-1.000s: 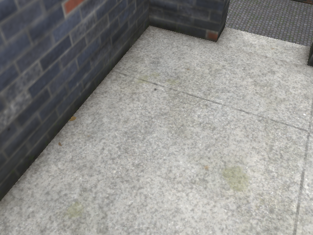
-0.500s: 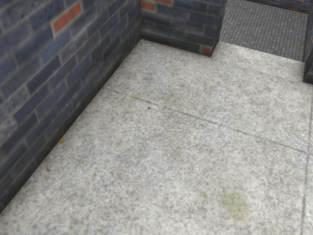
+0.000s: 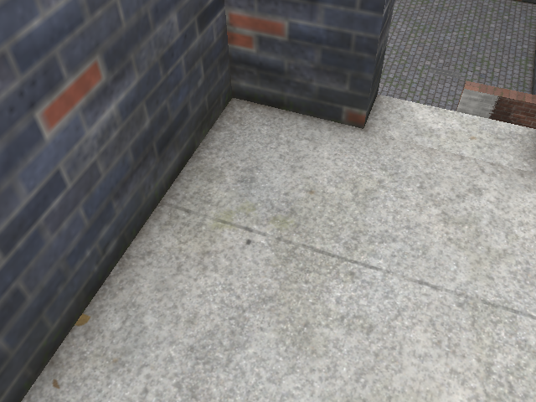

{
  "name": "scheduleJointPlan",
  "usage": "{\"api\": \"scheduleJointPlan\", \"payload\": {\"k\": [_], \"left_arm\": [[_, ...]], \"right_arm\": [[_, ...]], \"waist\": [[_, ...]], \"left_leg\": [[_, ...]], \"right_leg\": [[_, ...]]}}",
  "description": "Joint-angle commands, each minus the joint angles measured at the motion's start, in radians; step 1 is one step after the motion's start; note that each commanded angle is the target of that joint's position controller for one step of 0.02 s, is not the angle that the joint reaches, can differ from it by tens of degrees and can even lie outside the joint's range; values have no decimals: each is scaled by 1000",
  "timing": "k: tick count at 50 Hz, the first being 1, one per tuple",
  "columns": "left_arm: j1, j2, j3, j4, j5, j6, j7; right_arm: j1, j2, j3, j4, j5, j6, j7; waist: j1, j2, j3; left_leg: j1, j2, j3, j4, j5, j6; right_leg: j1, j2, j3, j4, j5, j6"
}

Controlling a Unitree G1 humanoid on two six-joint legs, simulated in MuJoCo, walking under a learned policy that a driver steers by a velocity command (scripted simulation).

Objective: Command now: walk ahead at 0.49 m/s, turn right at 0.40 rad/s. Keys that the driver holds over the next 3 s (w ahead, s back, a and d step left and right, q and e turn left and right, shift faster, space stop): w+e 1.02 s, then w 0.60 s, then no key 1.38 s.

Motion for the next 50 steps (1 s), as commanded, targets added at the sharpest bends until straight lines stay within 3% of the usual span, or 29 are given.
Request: {"api": "scheduleJointPlan", "payload": {"k": [1,8,10,12,13,14,15,16,17,18,20,22,24,30,34,37,39,40,41,42,43,44,45,47,48,50], "left_arm": [[26,119,17,-62,-2,-14,2],[124,145,26,-71,12,-5,12],[95,165,34,-86,15,-2,19],[36,196,44,-107,11,-5,16],[20,189,44,-116,4,-12,7],[10,132,31,-161,-7,-19,3],[118,59,20,-188,-47,-11,7],[101,152,35,-168,-15,5,15],[30,149,38,-173,0,11,6],[-19,126,36,-183,6,15,-3],[-45,112,38,-196,27,38,-22],[-68,96,36,-215,28,58,-34],[-131,92,32,-245,30,69,-45],[-357,85,10,-335,24,66,-70],[-476,92,1,-384,28,65,-80],[-476,108,8,-394,36,66,-74],[-347,137,24,-362,38,61,-64],[-195,163,41,-314,46,52,-53],[-42,243,70,-276,55,47,-36],[-79,349,91,-298,39,51,-24],[-25,329,89,-305,18,65,-15],[-77,299,80,-286,12,66,-7],[-123,252,69,-286,4,60,-6],[-192,207,54,-299,-7,43,-3],[-190,198,49,-300,-11,32,-6],[-155,216,51,-288,-13,18,-8]], "right_arm": [[-59,-45,-6,-68,7,8,3],[-273,-60,-1,-171,21,-2,9],[-245,-78,-5,-181,27,-13,9],[-79,-112,-21,-142,30,-28,-3],[69,-153,-37,-104,19,-42,-15],[247,-237,-57,-97,-8,-49,-32],[235,-308,-73,-102,-26,-36,-30],[173,-217,-61,-113,-11,-23,-25],[104,-133,-39,-126,-1,-24,-22],[76,-100,-30,-120,1,-28,-18],[94,-80,-22,-94,8,-38,-23],[143,-78,-22,-69,20,-56,-19],[173,-89,-25,-55,26,-66,-17],[233,-114,-25,-30,21,-63,-17],[296,-154,-33,-7,21,-51,-30],[325,-182,-38,11,19,-29,-40],[328,-215,-45,16,19,-9,-44],[318,-222,-45,7,24,0,-43],[320,-194,-38,-26,20,2,-39],[336,-89,-18,-105,25,-6,-13],[188,-181,-37,-133,19,-17,-10],[128,-166,-32,-158,34,-29,-6],[149,-157,-27,-144,32,-36,-9],[196,-145,-26,-128,0,-6,-10],[205,-140,-26,-127,-9,13,-6],[178,-125,-24,-142,-11,34,2]], "waist": [[-13,-63,70],[59,-94,55],[31,-109,44],[-48,-105,-26],[-113,-52,-115],[-174,49,-279],[-102,288,-364],[-74,156,-276],[-62,45,-147],[-52,1,-80],[-27,59,-38],[-18,77,-43],[-17,70,-31],[-48,61,33],[-79,61,63],[-68,74,45],[-13,90,-40],[53,57,-127],[110,-41,-240],[28,-266,-297],[96,-95,-281],[60,-68,-144],[11,-15,-76],[-61,-13,-53],[-72,-19,-60],[-75,-23,-48]], "left_leg": [[-37,-16,23,-134,121,-33],[-56,-67,20,-306,122,-35],[40,-81,11,-376,78,-17],[310,-128,31,-462,34,13],[524,-90,2,-497,55,43],[769,155,-234,-511,-130,90],[942,375,-662,-623,-179,196],[832,345,-687,-650,-262,198],[693,294,-522,-664,-228,173],[590,248,-382,-691,-109,152],[499,182,-210,-724,54,118],[495,172,-126,-731,206,117],[508,173,-56,-748,275,123],[513,141,121,-776,333,114],[601,176,178,-764,373,107],[686,190,234,-642,665,94],[706,190,262,-406,886,88],[624,174,283,-191,809,69],[397,149,282,107,453,38],[-55,-53,211,439,-408,-23],[-166,-57,19,485,-348,-18],[-202,-9,4,433,-217,-8],[-134,21,4,335,-155,-8],[-4,45,-8,244,-145,-29],[26,44,-6,222,-150,-40],[14,35,6,168,-111,-57]], "right_leg": [[-59,-264,270,-163,170,-115],[121,-271,315,-39,373,-106],[122,-276,333,10,428,-82],[60,-242,317,156,567,-42],[-13,-182,270,346,536,-19],[-164,-122,212,624,248,-2],[-462,10,108,876,-364,24],[-535,-80,124,976,-302,12],[-533,-119,122,967,-198,16],[-511,-148,117,934,-143,25],[-476,-179,101,893,-113,43],[-489,-181,86,891,-88,49],[-550,-192,75,879,-34,55],[-569,-193,8,582,173,66],[-518,-180,-64,405,138,33],[-434,-120,-119,332,7,-14],[-271,-42,-143,291,-78,-57],[-67,-12,-128,217,-48,-87],[198,-173,103,178,-166,-138],[465,-452,639,88,-171,-273],[442,-457,724,-8,-112,-262],[332,-429,553,-18,19,-234],[195,-385,457,-30,172,-199],[43,-298,335,-56,308,-163],[12,-278,315,-64,343,-163],[-24,-248,289,-84,355,-160]]}}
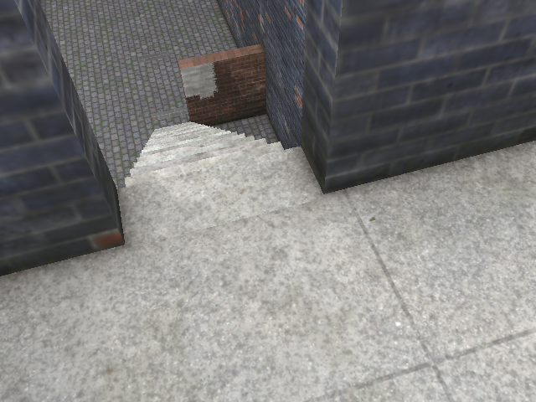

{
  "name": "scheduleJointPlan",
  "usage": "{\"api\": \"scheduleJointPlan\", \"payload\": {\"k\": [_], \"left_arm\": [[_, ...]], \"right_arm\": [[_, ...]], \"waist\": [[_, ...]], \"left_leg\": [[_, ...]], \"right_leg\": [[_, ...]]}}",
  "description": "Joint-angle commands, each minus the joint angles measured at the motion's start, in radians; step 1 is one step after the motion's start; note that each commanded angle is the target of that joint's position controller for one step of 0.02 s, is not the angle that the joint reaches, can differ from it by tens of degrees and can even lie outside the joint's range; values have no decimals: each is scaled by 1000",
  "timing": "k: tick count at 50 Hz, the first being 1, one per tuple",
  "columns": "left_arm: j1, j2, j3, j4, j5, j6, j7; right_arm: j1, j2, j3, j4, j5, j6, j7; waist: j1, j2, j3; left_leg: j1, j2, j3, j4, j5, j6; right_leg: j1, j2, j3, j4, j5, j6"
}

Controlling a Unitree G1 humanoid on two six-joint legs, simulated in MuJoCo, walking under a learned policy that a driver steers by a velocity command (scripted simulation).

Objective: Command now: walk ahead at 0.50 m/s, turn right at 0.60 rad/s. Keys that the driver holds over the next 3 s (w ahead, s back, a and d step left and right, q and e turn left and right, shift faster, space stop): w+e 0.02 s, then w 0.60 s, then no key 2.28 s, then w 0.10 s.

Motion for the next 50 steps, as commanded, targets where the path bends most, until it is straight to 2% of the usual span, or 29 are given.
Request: {"api": "scheduleJointPlan", "payload": {"k": [1,8,13,15,16,17,18,19,20,21,22,23,25,28,31,32,35,37,38,40,42,43,44,45,46,47,48,49,50], "left_arm": [[32,135,30,-56,-7,-34,3],[206,122,16,6,-7,-41,9],[269,126,3,42,11,-41,26],[242,142,3,48,17,-43,34],[218,151,2,47,18,-45,37],[208,162,3,52,21,-47,37],[190,169,3,56,23,-48,32],[179,150,-4,44,16,-53,27],[287,55,-22,23,-21,-56,19],[297,114,-10,44,-5,-54,25],[211,133,-5,33,15,-49,24],[149,116,-12,22,20,-51,15],[120,89,-16,15,32,-33,0],[136,55,-25,32,38,-12,-16],[-6,46,-34,-14,37,-14,-20],[-57,44,-35,-28,32,-17,-20],[-123,4,-52,-39,22,-24,-18],[-161,3,-55,-40,13,-32,-11],[-170,2,-58,-45,8,-36,-9],[-156,23,-53,-36,12,-44,-2],[-56,44,-43,16,23,-62,7],[28,67,-34,53,34,-80,15],[114,132,-21,71,48,-90,23],[139,147,-9,85,32,-71,26],[127,102,-14,75,-5,-54,20],[67,104,-16,78,-18,-47,24],[12,74,-25,78,-15,-42,31],[-35,54,-34,78,-25,-38,42],[-64,50,-36,87,-29,-41,45]], "right_arm": [[55,-71,-18,-47,-9,25,7],[-172,-68,-6,-108,0,24,24],[-316,-66,9,-157,10,8,36],[-285,-78,8,-156,13,-1,34],[-224,-91,3,-137,14,-4,28],[-137,-112,-7,-108,16,-8,17],[5,-129,-16,-64,18,-15,4],[162,-164,-28,-29,2,-25,-12],[264,-281,-58,-23,-23,-25,-21],[222,-227,-52,-5,10,-12,-5],[109,-167,-37,-23,31,-8,1],[43,-110,-23,-30,29,-11,6],[31,-72,-7,-3,24,-22,2],[88,-92,-10,42,31,-50,9],[137,-98,-11,73,33,-57,9],[148,-82,-3,85,35,-57,11],[181,-89,5,108,39,-56,11],[222,-100,7,129,38,-54,7],[237,-99,9,147,38,-49,6],[226,-93,12,157,33,-38,-3],[155,-100,12,143,36,-34,-15],[166,-108,12,148,39,-31,-19],[219,-77,24,133,41,-34,-23],[367,36,53,171,84,-16,-23],[296,-60,30,192,66,7,-28],[215,-78,17,171,30,19,-25],[175,-54,20,175,11,27,-20],[166,-34,23,185,5,38,-16],[193,-20,27,202,2,45,-10]], "waist": [[-21,-31,-70],[70,-70,-21],[110,-82,22],[75,-94,22],[42,-102,-1],[6,-111,-48],[-61,-93,-120],[-130,-55,-220],[-99,168,-376],[-71,164,-374],[-29,59,-189],[-16,-4,-103],[23,20,-29],[44,46,-35],[19,33,8],[12,40,28],[-1,42,-9],[-25,62,-41],[-24,66,-53],[-11,71,-52],[48,54,-86],[64,15,-137],[57,-71,-247],[28,-248,-401],[65,-156,-375],[35,-114,-242],[15,-84,-162],[-16,-86,-102],[-48,-102,-79]], "left_leg": [[-86,4,4,-63,79,-25],[-196,-23,19,-343,334,-3],[-178,-72,52,-504,320,43],[-81,-99,55,-565,265,78],[20,-129,63,-589,226,97],[130,-165,72,-599,179,116],[291,-180,75,-658,197,139],[543,-68,-32,-670,180,178],[850,227,-482,-680,104,308],[818,296,-733,-821,112,353],[644,254,-590,-848,37,332],[519,210,-465,-886,61,310],[376,121,-300,-945,166,255],[347,86,-193,-985,323,249],[358,60,-125,-1030,355,243],[365,43,-102,-1025,452,230],[378,4,8,-932,858,180],[420,5,15,-903,886,167],[455,20,8,-886,881,166],[504,48,-19,-833,867,162],[550,50,-43,-718,920,141],[532,14,-30,-612,844,116],[408,-17,-11,-464,535,92],[222,-130,34,-225,-114,66],[156,-166,-5,-101,-332,57],[94,-145,-22,-76,-324,53],[94,-123,-29,-88,-271,46],[137,-104,-30,-133,-214,38],[225,-91,-22,-184,-160,24]], "right_leg": [[76,-257,281,-195,334,-132],[228,-252,257,-209,437,-39],[335,-285,259,-178,541,-40],[341,-302,247,-143,660,-29],[333,-298,233,-92,797,-14],[337,-292,226,2,935,-4],[319,-264,201,169,966,8],[167,-234,184,391,751,16],[-150,-75,106,788,209,69],[-300,-4,130,933,-307,63],[-347,-77,152,940,-225,59],[-340,-118,142,882,-164,58],[-290,-170,116,779,-128,66],[-276,-188,78,716,-80,87],[-375,-229,40,579,26,111],[-393,-226,19,521,64,123],[-285,-186,-40,327,158,138],[-227,-155,-57,247,203,132],[-217,-150,-48,228,205,125],[-191,-145,-23,177,167,103],[-72,-128,-11,31,185,69],[56,-150,15,-26,332,59],[282,-322,151,85,764,25],[504,-527,357,121,1012,-158],[431,-533,418,62,954,-195],[318,-492,360,-1,779,-172],[214,-456,323,-60,622,-139],[109,-418,272,-115,541,-105],[5,-372,207,-140,497,-66]]}}
Over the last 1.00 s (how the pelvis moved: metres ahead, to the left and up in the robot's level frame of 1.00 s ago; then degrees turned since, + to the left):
0.49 -0.11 -0.01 -36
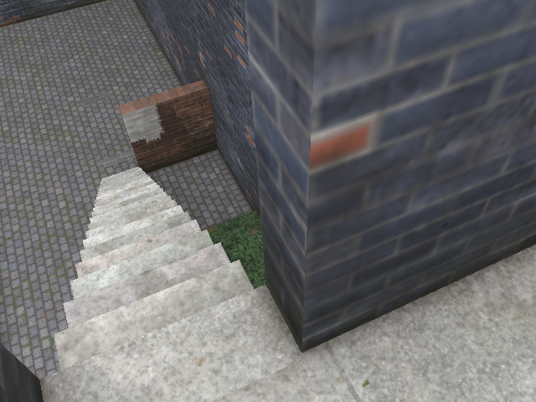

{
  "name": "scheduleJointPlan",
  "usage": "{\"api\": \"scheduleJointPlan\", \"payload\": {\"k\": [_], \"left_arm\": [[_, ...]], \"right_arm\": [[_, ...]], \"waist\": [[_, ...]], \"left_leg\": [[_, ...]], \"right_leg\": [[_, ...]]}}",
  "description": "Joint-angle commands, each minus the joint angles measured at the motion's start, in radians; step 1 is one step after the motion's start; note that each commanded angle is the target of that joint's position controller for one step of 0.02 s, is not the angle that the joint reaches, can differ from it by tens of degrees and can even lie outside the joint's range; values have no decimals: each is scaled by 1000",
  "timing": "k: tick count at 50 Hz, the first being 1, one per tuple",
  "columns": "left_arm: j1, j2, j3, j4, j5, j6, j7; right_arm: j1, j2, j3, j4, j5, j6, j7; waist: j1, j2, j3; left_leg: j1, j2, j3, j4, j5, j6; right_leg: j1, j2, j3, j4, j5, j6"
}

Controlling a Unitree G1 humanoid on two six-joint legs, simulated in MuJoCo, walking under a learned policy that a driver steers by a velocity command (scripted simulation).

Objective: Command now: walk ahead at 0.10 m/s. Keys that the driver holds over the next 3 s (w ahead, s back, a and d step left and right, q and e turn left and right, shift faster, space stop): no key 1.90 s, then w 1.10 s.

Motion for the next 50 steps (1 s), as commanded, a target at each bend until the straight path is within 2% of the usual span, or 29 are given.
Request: {"api": "scheduleJointPlan", "payload": {"k": [1,3,5,6,8,9,10,11,12,13,14,15,17,21,22,23,31,32,33,35,50], "left_arm": [[44,111,21,7,-11,-1,13],[45,115,20,25,-3,-6,8],[56,127,22,44,2,-2,6],[85,151,32,56,4,3,6],[83,141,31,72,9,18,8],[75,144,33,76,5,27,10],[67,144,33,78,-4,35,12],[79,136,33,86,-6,41,13],[111,118,30,91,-6,45,11],[155,88,28,97,-19,54,9],[158,86,25,116,-12,56,7],[168,82,25,127,-6,53,7],[183,103,29,146,-1,44,6],[192,88,23,170,-3,37,8],[194,63,16,174,-5,41,11],[197,62,15,178,-5,42,13],[239,51,10,206,-3,42,19],[237,36,6,208,-2,40,19],[246,35,5,212,-3,39,18],[260,29,3,222,-1,35,23],[282,0,2,239,-4,35,33]], "right_arm": [[151,-42,-8,33,-19,27,6],[148,-38,-4,49,-13,41,-3],[103,-38,0,51,-8,51,-12],[108,-58,-3,54,-13,51,-16],[83,-75,-4,65,-10,49,-15],[92,-69,-1,75,-11,46,-13],[108,-61,3,87,-16,41,-12],[95,-68,6,85,-24,34,-12],[94,-93,8,79,-33,23,-16],[30,-117,10,72,-11,17,-15],[-19,-85,21,64,0,5,-12],[-39,-81,24,60,3,-5,-12],[-10,-96,20,72,11,-12,-17],[65,-72,25,98,7,-8,-16],[74,-72,28,101,7,-6,-16],[75,-74,28,103,6,-5,-16],[88,-65,37,118,9,-8,-19],[93,-41,44,130,11,-5,-18],[94,-41,45,132,9,-4,-18],[104,-45,44,137,12,-1,-20],[143,-15,48,165,8,5,-29]], "waist": [[-32,-106,-90],[-31,-109,-122],[-12,-115,-127],[-2,-132,-118],[10,-148,-99],[0,-136,-87],[-12,-112,-71],[-10,-68,-28],[10,7,-13],[66,140,33],[78,144,47],[83,124,34],[71,79,4],[35,0,5],[33,-15,3],[33,-20,10],[34,-22,5],[40,-10,4],[43,-7,7],[41,-24,14],[41,-8,25]], "left_leg": [[9,39,-11,-7,58,-26],[47,33,1,-84,56,-30],[58,40,3,-157,80,-19],[68,41,8,-185,101,-14],[103,44,13,-253,146,4],[134,37,24,-313,182,15],[179,37,29,-395,230,26],[182,62,-11,-498,266,38],[158,148,-117,-601,230,54],[-44,212,-217,-679,73,86],[-154,219,-227,-730,12,75],[-171,194,-197,-730,38,47],[-99,151,-145,-696,130,25],[5,131,-109,-638,224,38],[2,130,-108,-641,210,41],[-1,130,-107,-640,211,42],[16,125,-96,-622,276,42],[13,126,-98,-622,289,41],[19,126,-96,-620,296,40],[32,129,-98,-615,314,41],[51,128,-96,-598,378,38]], "right_leg": [[78,-240,210,-193,411,-112],[67,-229,184,-192,354,-108],[56,-234,197,-204,210,-107],[41,-229,198,-222,101,-107],[-7,-216,200,-240,-100,-83],[-35,-207,203,-242,-193,-66],[-71,-199,208,-239,-277,-41],[-96,-184,207,-222,-306,-3],[-91,-151,191,-169,-294,33],[19,-68,112,-153,-223,56],[166,-69,110,-115,-107,60],[231,-82,122,-116,-44,56],[240,-101,141,-123,-16,47],[157,-111,154,-157,-51,47],[159,-108,151,-160,-61,53],[156,-107,151,-161,-60,55],[166,-115,152,-145,-18,51],[170,-120,152,-136,-25,46],[165,-120,152,-135,-25,44],[154,-117,149,-130,-29,43],[159,-120,141,-103,7,42]]}}
Over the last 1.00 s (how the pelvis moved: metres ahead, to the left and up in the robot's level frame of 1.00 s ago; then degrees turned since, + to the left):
0.50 -0.02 0.00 -6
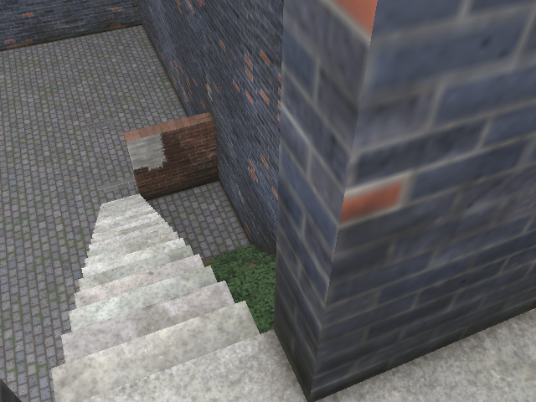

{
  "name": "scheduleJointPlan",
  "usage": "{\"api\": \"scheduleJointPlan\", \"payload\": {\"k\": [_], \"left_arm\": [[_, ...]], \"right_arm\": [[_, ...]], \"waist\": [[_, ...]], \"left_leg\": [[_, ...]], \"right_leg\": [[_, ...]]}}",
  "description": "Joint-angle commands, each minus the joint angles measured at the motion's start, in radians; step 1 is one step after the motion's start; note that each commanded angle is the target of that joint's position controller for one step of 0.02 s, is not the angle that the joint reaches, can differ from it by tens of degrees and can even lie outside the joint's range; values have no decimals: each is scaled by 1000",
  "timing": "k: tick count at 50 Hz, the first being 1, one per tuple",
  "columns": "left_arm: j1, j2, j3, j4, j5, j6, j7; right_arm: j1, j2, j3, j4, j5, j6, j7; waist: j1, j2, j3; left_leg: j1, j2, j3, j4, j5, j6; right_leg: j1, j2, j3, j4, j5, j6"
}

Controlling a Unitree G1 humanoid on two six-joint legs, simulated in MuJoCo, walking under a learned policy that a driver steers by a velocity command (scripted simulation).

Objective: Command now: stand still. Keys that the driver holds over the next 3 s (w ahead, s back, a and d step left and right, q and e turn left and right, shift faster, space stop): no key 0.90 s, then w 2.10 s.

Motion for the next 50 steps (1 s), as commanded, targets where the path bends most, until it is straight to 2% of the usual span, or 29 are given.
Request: {"api": "scheduleJointPlan", "payload": {"k": [1,27,28,31,45,47,49,50], "left_arm": [[90,65,10,1,0,-2,4],[114,43,12,0,3,0,4],[96,37,7,-6,7,2,8],[101,43,8,-5,5,2,10],[106,39,6,-2,5,0,9],[101,40,7,-4,7,2,8],[91,47,11,-13,11,4,6],[103,45,14,-12,8,2,1]], "right_arm": [[86,-76,-11,1,0,-1,-4],[115,-50,-21,14,-3,-1,-5],[97,-40,-16,8,-8,3,-8],[103,-48,-17,11,-6,4,-11],[108,-40,-16,20,-5,2,-8],[115,-37,-16,23,-7,3,-9],[119,-47,-22,24,-9,5,-9],[135,-52,-26,28,-4,2,-5]], "waist": [[2,7,75],[-1,3,89],[-3,2,79],[-3,4,77],[-3,4,86],[-4,6,78],[-5,13,99],[-2,19,125]], "left_leg": [[-101,120,-110,-88,152,31],[-89,113,-105,-88,151,23],[-86,114,-104,-100,163,24],[-78,113,-103,-104,170,22],[-76,114,-102,-114,172,21],[-78,101,-99,-130,71,27],[-94,89,-103,-139,-34,41],[-109,89,-111,-138,-76,45]], "right_leg": [[29,-113,122,-58,77,-6],[27,-116,117,-50,83,-2],[34,-118,119,-62,98,-5],[44,-118,118,-63,109,-5],[44,-119,115,-65,104,-3],[46,-109,110,-68,23,-3],[19,-90,99,-50,-63,-7],[-2,-84,94,-36,-92,-4]]}}
Over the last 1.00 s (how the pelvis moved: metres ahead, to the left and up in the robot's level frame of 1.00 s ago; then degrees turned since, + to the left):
0.06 0.03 0.01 0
